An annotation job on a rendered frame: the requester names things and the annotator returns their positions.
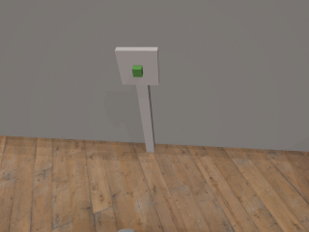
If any panel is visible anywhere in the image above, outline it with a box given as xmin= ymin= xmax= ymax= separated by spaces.
xmin=115 ymin=47 xmax=159 ymax=153

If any button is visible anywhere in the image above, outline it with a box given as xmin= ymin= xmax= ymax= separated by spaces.
xmin=132 ymin=65 xmax=143 ymax=77

